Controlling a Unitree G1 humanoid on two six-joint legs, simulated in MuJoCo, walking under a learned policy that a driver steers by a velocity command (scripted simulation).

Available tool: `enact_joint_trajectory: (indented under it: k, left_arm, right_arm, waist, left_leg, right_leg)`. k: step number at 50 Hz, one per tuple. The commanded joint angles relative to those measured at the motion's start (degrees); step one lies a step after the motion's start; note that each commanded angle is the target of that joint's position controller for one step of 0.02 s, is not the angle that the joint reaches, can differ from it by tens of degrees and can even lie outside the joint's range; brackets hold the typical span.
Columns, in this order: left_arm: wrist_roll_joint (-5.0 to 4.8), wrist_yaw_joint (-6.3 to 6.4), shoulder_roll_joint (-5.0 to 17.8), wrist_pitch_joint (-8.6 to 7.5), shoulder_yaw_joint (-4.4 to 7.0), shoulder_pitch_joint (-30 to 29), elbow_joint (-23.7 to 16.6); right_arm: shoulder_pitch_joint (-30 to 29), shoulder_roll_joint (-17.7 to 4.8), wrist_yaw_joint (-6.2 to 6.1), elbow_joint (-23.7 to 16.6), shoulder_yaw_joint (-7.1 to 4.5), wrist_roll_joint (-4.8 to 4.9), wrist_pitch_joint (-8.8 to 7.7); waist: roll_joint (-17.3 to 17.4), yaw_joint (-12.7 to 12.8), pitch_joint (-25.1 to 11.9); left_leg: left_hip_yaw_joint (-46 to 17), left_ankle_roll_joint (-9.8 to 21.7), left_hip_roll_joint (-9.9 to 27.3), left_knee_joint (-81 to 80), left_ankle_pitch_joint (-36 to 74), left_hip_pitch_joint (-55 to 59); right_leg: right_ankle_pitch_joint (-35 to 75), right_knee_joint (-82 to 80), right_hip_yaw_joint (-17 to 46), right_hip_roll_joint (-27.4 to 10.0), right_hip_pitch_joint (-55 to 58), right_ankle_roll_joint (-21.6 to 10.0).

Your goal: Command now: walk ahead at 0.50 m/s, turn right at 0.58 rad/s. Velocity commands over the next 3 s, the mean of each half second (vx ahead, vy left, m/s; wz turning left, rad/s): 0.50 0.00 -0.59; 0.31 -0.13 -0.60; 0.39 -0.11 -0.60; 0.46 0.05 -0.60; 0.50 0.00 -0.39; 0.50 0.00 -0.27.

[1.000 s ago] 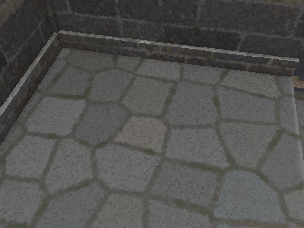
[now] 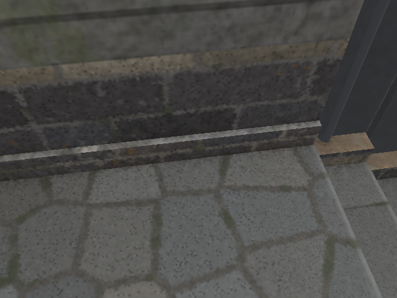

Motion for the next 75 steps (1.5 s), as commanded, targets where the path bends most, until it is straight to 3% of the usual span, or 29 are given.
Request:
enact_joint_trajectory:
  k: [1, 5, 6, 7, 9, 12, 17, 28, 32, 33, 34, 35, 37, 43, 52, 54, 56, 57, 58, 59, 60, 61, 64, 65, 69, 70, 72, 73, 75]
  left_arm:
    - [0.32, 0.04, 3.3, -0.65, 0.54, -4.3, -4.9]
    - [1.2, 2.16, 9.4, -1.85, 3.74, 19.6, 1.6]
    - [1.04, 3.03, 16.4, -1.81, 5.28, 19.6, 0.8]
    - [-0.37, 3.64, 17.5, -1.0, 5.54, 21.0, -0.6]
    - [-0.83, 4.48, 13.1, -1.04, 4.27, 15.4, 0.0]
    - [-2.56, 4.34, 8.8, -2.6, 2.67, 12.0, 0.0]
    - [-2.13, 3.61, 11.9, -4.36, 3.19, 18.1, 1.3]
    - [-1.57, 5.37, 13.6, -3.83, 2.93, 24.7, 3.9]
    - [-3.74, 3.68, 13.8, -4.56, 3.45, 18.4, 3.6]
    - [-3.55, 3.54, 6.9, -4.61, 2.01, 19.4, 0.8]
    - [-3.9, 4.19, 7.4, -4.17, 1.15, 30.6, 1.0]
    - [-2.45, 4.03, 13.3, -2.63, 2.36, 28.3, 4.3]
    - [0.32, 2.34, 13.8, -1.24, 2.41, 17.3, 2.9]
    - [1.51, -0.75, 10.7, 2.94, 1.32, 11.1, -0.4]
    - [-0.44, -3.49, 8.4, 4.51, -0.51, 1.0, -4.5]
    - [-0.53, -1.39, 10.6, 4.08, -0.33, 6.8, -2.8]
    - [0.11, 0.12, 13.1, 2.4, 1.26, 20.0, 3.4]
    - [1.52, 0.83, 15.5, 1.35, 1.59, 26.2, 6.3]
    - [0.02, 1.78, 22.8, -0.14, 2.09, 24.4, 3.0]
    - [-1.04, 1.98, 22.8, -0.56, 2.78, 20.7, 1.5]
    - [-2.63, 2.27, 20.8, 0.69, 2.91, 14.4, -0.3]
    - [-0.06, 2.19, 15.3, -0.32, 1.39, 11.4, -2.3]
    - [-1.42, 3.86, 13.1, -0.72, 1.38, 9.7, -2.8]
    - [-1.02, 3.19, 13.2, -2.44, 1.52, 15.2, -2.2]
    - [-1.06, 0.54, 10.4, 0.03, 1.02, 14.4, -3.5]
    - [-1.52, 2.56, 12.4, -1.92, 1.78, 22.1, -1.4]
    - [-2.09, 4.4, 16.2, -3.06, 3.08, 25.4, 0.3]
    - [-0.81, 3.24, 13.3, -1.04, 2.22, 18.3, -2.2]
    - [-0.69, 1.16, 11.8, -0.85, 1.97, 11.6, -5.2]
  right_arm:
    - [1.3, -9.8, -0.62, -1.8, -2.09, -0.03, 0.36]
    - [-0.3, -11.9, -0.34, -3.3, -2.52, 0.2, 2.28]
    - [1.4, -4.6, 0.86, -7.7, -1.02, 0.75, 1.88]
    - [-5.5, -9.5, 1.04, -10.2, -2.06, 0.41, 1.16]
    - [-10.2, -8.6, 1.27, -11.3, -1.42, 1.31, -0.28]
    - [-6.7, -8.0, 1.45, -9.9, -1.69, -1.29, 1.95]
    - [-12.7, -7.3, 1.67, -12.5, -1.39, -1.08, 4.89]
    - [-30.9, -8.9, 1.99, -19.4, -0.25, 0.21, 2.3]
    - [-4.2, -15.3, -2.33, -12.0, -2.46, -0.74, -0.11]
    - [2.0, -18.5, -2.28, -10.8, -2.66, -2.52, -0.58]
    - [-2.0, -18.9, -0.35, -11.2, -3.3, -1.86, 0.14]
    - [-8.4, -15.4, -0.75, -14.6, -3.14, -0.66, 1.22]
    - [-12.2, -9.2, -0.87, -13.4, -1.43, -0.2, 1.89]
    - [-3.5, -14.6, -2.48, -6.1, -3.09, 0.99, 2.31]
    - [-7.7, -19.5, -2.34, -4.9, -6.21, -0.42, 3.72]
    - [-12.1, -15.2, 1.25, -8.2, -4.77, -0.7, 2.69]
    - [-15.3, -12.8, 3.0, -8.2, -4.34, -1.67, 3.25]
    - [-18.9, -7.5, 4.04, -10.3, -2.66, -2.2, 3.23]
    - [-15.2, -2.2, 3.61, -14.7, -0.55, -1.89, 2.8]
    - [-15.8, -5.4, 3.22, -15.6, -0.86, -3.15, 2.22]
    - [-16.8, -11.2, 1.98, -15.9, -1.6, -1.52, 2.72]
    - [-15.2, -12.5, 2.18, -13.6, -2.11, -1.13, 2.54]
    - [-13.4, -12.0, 0.36, -12.9, -1.73, 0.21, 4.35]
    - [-14.6, -9.5, 0.32, -12.9, -1.08, -0.38, 5.1]
    - [-15.4, -10.7, -1.07, -11.5, -2.0, 2.63, 6.87]
    - [-27.1, -9.1, 0.76, -16.4, -1.23, -0.47, 6.29]
    - [-29.0, -9.2, 1.11, -18.6, -1.34, -0.5, 4.54]
    - [-18.5, -11.8, -0.73, -14.5, -2.03, 1.88, 3.7]
    - [-4.6, -15.8, -3.12, -9.0, -4.31, 2.13, 3.15]
  waist:
    - [6.9, 1.4, 2.4]
    - [2.7, 11.6, -12.0]
    - [-11.5, 7.8, -16.8]
    - [-4.6, 9.9, -18.8]
    - [1.5, 6.7, -5.9]
    - [1.1, 1.2, -4.0]
    - [1.1, 2.3, -2.9]
    - [-5.5, 7.1, 0.3]
    - [-2.8, -4.5, -9.5]
    - [10.5, -3.9, -16.5]
    - [22.5, 2.8, -28.9]
    - [12.8, 2.5, -21.6]
    - [3.7, 1.9, -9.4]
    - [8.4, 3.4, -7.1]
    - [14.6, 3.8, -1.6]
    - [19.8, 4.2, -8.2]
    - [4.5, 11.2, -4.5]
    - [-14.0, 14.1, 2.2]
    - [-24.7, 8.0, 1.6]
    - [-17.6, 6.9, 0.8]
    - [-18.1, 4.6, 3.7]
    - [-6.6, 2.7, 3.1]
    - [-7.7, 0.5, -1.7]
    - [-1.3, 2.4, -3.6]
    - [-8.7, 4.6, -3.0]
    - [-3.0, 8.6, 0.3]
    - [0.7, 8.5, -0.5]
    - [-5.0, 4.3, -2.0]
    - [-2.6, -2.1, -4.9]
  left_leg:
    - [-3.0, 6.3, 16.5, 1.1, 42.7, 1.0]
    - [-0.3, 3.2, 14.7, 40.5, 43.2, -10.8]
    - [-1.7, -0.3, 5.5, 60.7, -7.4, -36.7]
    - [-14.7, -0.9, 0.4, 68.6, -13.3, -45.4]
    - [-17.5, 0.1, 5.9, 60.8, -0.6, -46.5]
    - [-18.2, -1.1, 7.6, 53.8, 0.6, -37.0]
    - [-17.0, -3.4, 6.5, 43.7, 8.5, -39.7]
    - [-17.5, -0.8, 1.3, 17.9, 19.0, -39.1]
    - [-18.8, 1.4, 3.2, 9.9, 26.5, 0.3]
    - [-31.6, 3.4, 20.0, 14.4, 51.9, 12.1]
    - [-48.9, 12.4, 26.9, 12.9, 21.2, 16.6]
    - [-51.4, 13.4, 28.0, 6.4, 22.5, 6.5]
    - [-34.5, 11.5, 20.3, 5.4, 26.5, -6.5]
    - [-22.5, 11.9, 21.7, 6.8, 50.7, -11.9]
    - [-14.3, 5.2, 20.8, -2.9, -1.8, -22.4]
    - [-11.1, 2.7, 17.2, -3.6, -23.5, -25.0]
    - [-4.4, 3.4, 10.8, 20.5, -24.7, -32.3]
    - [-4.1, 3.9, 6.3, 48.1, -25.3, -44.5]
    - [-10.0, 2.9, -0.2, 59.7, -21.3, -56.5]
    - [-18.7, 2.3, 1.2, 62.7, -13.6, -56.4]
    - [-18.3, 3.0, 3.5, 58.2, -9.7, -51.8]
    - [-18.9, 1.0, 4.2, 53.2, -0.1, -48.5]
    - [-15.0, -1.7, 3.2, 46.1, -2.3, -35.8]
    - [-16.4, -2.0, 1.9, 44.8, -0.5, -38.7]
    - [-14.2, -0.9, -0.5, 24.0, 1.8, -24.0]
    - [-14.7, -1.7, -1.6, 27.4, 6.9, -34.9]
    - [-21.1, -1.0, 1.9, 25.1, 7.3, -45.3]
    - [-21.0, 1.0, 1.6, 20.0, -0.3, -34.1]
    - [-20.2, 0.7, 1.3, 10.9, 10.0, -5.0]
  right_leg:
    - [-5.7, -4.0, -3.4, 2.7, 2.2, -2.6]
    - [-12.5, -12.8, 2.5, 5.8, 34.4, -9.1]
    - [-16.2, -15.7, 31.4, -12.5, 52.4, -16.5]
    - [-16.3, -24.1, 48.4, -16.3, 53.2, -18.5]
    - [-1.9, -25.7, 31.5, -12.6, 39.8, -14.6]
    - [13.9, -26.9, 21.5, -5.6, 29.1, -11.6]
    - [14.9, -28.7, 20.0, -3.1, 26.9, -8.4]
    - [23.2, -24.7, 25.0, -3.4, 36.2, -5.1]
    - [29.2, 2.5, 20.5, 9.0, 21.0, 0.8]
    - [-22.4, 20.6, 15.2, 15.0, 11.4, 1.7]
    - [-32.3, 33.7, 14.5, 12.3, 3.7, 0.8]
    - [-26.7, 36.8, 12.6, 10.1, 2.9, 2.3]
    - [-19.1, 34.8, 11.6, 6.0, 2.1, 4.4]
    - [-14.7, 34.2, 14.0, 4.3, -1.2, 5.5]
    - [-11.6, 3.8, 4.5, -0.1, 13.0, 5.7]
    - [-20.1, 4.1, -0.2, 1.9, 24.4, 3.9]
    - [-22.6, -3.4, -1.9, 4.9, 35.1, 1.5]
    - [-30.6, -14.5, 9.9, 1.3, 35.3, 0.0]
    - [-32.6, -28.6, 43.6, -13.0, 33.8, -5.2]
    - [-38.5, -36.6, 55.9, -16.9, 28.4, -9.6]
    - [-26.2, -31.8, 41.3, -10.7, 24.8, -11.3]
    - [-24.4, -29.5, 37.0, -9.6, 23.3, -8.5]
    - [26.2, -21.0, 21.6, -2.6, 22.6, -10.5]
    - [26.0, -21.3, 26.9, -7.6, 27.7, -9.7]
    - [-3.7, -22.8, 24.1, 1.2, 20.3, -9.4]
    - [8.3, -24.0, 33.0, -7.5, 27.0, -8.8]
    - [16.0, -22.0, 36.6, -11.5, 40.5, -10.5]
    - [8.1, -17.6, 29.6, -2.2, 35.2, -9.9]
    - [-0.1, -8.7, 24.6, 6.4, 16.4, -4.8]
